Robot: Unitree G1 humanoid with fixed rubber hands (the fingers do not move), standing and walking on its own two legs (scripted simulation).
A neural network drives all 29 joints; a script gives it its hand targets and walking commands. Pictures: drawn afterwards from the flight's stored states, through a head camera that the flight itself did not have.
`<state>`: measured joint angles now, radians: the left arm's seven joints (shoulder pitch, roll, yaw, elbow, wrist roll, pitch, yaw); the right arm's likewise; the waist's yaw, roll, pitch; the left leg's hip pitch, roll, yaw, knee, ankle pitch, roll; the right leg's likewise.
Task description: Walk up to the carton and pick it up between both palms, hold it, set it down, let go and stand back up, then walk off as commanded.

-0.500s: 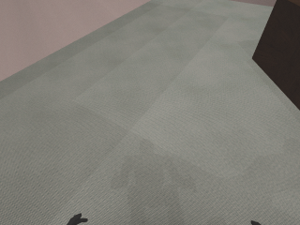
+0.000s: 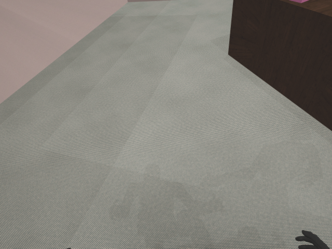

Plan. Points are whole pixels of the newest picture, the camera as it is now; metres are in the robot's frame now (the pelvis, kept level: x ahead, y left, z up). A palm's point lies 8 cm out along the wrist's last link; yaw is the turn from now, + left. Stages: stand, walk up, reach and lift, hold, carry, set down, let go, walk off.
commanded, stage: walk up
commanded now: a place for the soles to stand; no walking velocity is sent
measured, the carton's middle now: out of the picture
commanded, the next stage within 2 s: none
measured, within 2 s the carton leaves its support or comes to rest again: neither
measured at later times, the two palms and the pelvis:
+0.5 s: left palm (101, 175) +0.35 +0.27 -0.08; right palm out of the picture +0.15 -0.32 -0.05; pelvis +0.17 +0.02 +0.02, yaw -18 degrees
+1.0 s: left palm (131, 117) +0.60 +0.21 -0.07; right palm (313, 172) +0.35 -0.36 -0.09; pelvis +0.39 -0.03 +0.01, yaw -31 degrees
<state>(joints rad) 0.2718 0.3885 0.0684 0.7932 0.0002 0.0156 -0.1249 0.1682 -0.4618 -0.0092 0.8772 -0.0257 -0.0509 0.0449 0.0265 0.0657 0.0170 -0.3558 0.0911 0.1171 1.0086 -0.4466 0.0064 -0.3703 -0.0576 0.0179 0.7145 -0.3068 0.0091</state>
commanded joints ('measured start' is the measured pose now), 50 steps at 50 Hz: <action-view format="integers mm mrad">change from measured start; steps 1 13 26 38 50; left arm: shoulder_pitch -56 -144 -209 229 -140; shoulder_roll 334 137 216 435 351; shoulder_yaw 84 19 39 135 87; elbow -67 -118 -90 -9 -88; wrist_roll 9 14 -8 -29 6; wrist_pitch -47 -46 -40 -62 -120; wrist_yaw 44 49 -5 82 100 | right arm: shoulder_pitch -80 220 40 -55 44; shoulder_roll -213 -377 -261 -237 -203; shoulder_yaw -120 -173 -132 -93 -138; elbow -106 -44 -106 -206 -70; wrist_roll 21 -8 8 40 10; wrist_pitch -56 -76 -68 -27 -32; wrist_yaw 33 -19 13 19 65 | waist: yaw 0 -175 -102 126 -106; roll -321 198 83 -237 -283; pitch -29 -200 70 -277 -49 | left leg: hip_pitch -213 722 431 -482 131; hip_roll -28 436 224 -40 40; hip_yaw -124 -665 86 -129 -110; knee -91 -913 -862 358 -284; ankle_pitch -42 -365 124 -89 269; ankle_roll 3 88 118 -19 -40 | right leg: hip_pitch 152 -598 -380 789 -151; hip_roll -161 168 -99 -328 -155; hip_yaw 538 70 -94 767 244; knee -519 274 78 -341 -426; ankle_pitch -390 -206 175 -33 -220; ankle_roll -227 -9 5 -381 -199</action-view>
